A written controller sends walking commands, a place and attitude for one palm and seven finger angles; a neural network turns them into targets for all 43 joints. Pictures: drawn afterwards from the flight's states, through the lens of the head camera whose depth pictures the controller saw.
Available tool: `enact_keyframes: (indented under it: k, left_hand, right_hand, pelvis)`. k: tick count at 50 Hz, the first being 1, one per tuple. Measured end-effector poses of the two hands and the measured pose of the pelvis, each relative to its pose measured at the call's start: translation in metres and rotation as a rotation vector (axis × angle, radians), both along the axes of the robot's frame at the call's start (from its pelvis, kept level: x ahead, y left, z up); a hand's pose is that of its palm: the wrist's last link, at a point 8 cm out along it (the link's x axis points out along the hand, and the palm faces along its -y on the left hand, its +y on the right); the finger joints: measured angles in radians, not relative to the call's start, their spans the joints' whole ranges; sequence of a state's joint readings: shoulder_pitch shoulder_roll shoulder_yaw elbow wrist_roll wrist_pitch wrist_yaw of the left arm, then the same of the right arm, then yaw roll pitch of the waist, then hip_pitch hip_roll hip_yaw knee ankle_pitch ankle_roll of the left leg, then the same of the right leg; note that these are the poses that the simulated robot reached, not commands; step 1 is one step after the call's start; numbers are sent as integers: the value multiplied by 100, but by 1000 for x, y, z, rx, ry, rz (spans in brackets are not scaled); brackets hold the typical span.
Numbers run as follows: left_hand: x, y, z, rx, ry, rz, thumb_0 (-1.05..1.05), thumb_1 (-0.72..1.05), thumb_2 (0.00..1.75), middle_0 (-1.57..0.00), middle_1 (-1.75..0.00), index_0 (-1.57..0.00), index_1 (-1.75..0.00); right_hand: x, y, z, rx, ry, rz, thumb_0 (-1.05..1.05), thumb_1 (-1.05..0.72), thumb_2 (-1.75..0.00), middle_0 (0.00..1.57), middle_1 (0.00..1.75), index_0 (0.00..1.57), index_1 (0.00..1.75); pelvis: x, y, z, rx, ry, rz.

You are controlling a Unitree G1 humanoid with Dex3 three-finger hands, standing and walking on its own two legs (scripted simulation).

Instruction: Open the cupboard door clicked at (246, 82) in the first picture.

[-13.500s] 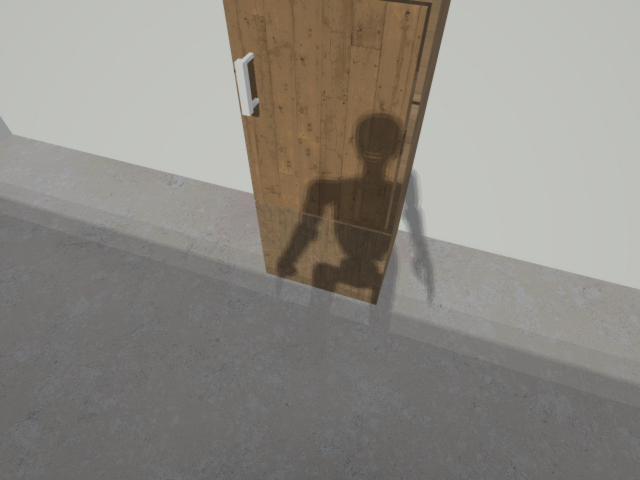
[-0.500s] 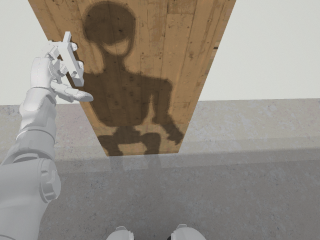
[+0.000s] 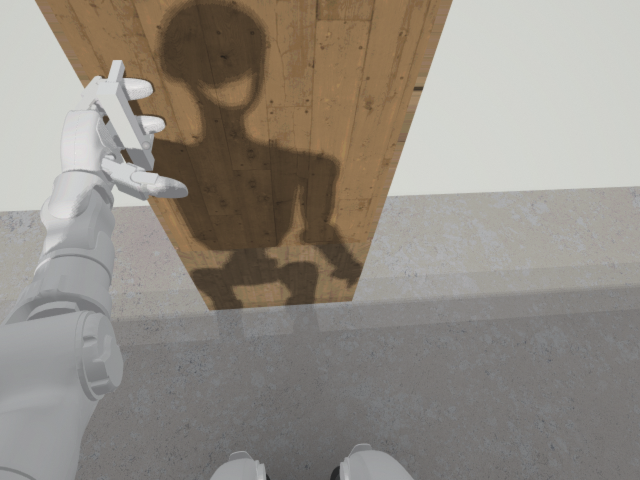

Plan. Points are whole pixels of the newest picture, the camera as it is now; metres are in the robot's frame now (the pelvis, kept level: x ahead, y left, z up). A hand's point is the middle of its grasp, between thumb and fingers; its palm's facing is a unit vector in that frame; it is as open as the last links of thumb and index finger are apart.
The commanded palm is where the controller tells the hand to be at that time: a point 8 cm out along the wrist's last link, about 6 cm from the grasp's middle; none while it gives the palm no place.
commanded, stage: slide the fingers in behind the handle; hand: left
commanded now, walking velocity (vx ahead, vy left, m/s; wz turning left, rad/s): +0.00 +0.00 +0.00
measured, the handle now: (131, 119) +0.55 +0.20 +0.10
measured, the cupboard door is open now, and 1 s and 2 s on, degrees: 0 0 35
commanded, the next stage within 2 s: close the thumb around the handle in 0.12 s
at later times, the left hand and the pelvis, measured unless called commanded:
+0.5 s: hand (139, 151) +0.49 +0.18 +0.11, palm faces +0.00 -1.00 -0.02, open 11.7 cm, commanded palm +0.46 +0.23 +0.10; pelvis +0.01 +0.00 +0.00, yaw +1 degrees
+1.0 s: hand (141, 150) +0.49 +0.18 +0.11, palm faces +0.00 -1.00 +0.00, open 5.8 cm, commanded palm +0.47 +0.23 +0.10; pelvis +0.00 +0.01 +0.00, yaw +0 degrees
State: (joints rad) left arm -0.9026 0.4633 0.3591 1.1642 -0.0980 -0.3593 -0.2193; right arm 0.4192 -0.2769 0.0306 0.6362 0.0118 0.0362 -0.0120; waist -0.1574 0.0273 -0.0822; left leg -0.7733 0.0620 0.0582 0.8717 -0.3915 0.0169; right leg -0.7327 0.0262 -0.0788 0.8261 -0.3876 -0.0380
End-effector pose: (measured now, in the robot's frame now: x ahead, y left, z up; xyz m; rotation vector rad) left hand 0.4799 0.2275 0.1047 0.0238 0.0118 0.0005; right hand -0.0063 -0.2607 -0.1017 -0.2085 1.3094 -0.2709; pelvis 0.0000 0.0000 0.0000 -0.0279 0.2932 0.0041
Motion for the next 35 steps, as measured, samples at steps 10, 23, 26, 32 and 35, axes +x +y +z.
enact_keyframes:
  k: [10, 23, 26, 32, 35]
  left_hand:
    - [-3, 0, 1, -8, 2, 1, -1, -50, 30, -30, -120, -29, -120]
    - [-12, 7, 2, -2, -10, -3, -1, -24, 41, -31, -123, -31, -123]
    - [-12, 6, 2, -10, -7, -3, -1, -10, 47, -32, -124, -32, -125]
    - [-11, 4, 3, -19, -13, 1, 0, 21, 60, -34, -127, -34, -128]
    - [-12, 4, 3, -16, -13, 1, 0, 37, 67, -35, -129, -35, -129]
  right_hand:
    - [14, 3, -1, 11, -27, 11, 0, -91, -90, 21, 30, 20, 30]
    - [29, 5, 0, 14, -57, 29, 0, -91, -90, 21, 30, 20, 30]
    - [30, 6, -1, 12, -57, 35, 0, -91, -90, 21, 30, 20, 30]
    - [28, 6, 0, 7, -62, 31, 0, -91, -90, 21, 30, 20, 30]
    - [26, 7, 0, 8, -64, 24, 0, -91, -90, 21, 30, 20, 30]
  pelvis:
    - [4, 1, 1, 1, -6, 0]
    - [6, 3, 3, -1, -20, 7]
    - [5, 4, 2, -1, -21, 10]
    - [3, 5, 2, 0, -20, 6]
    - [3, 6, 2, 0, -21, 2]
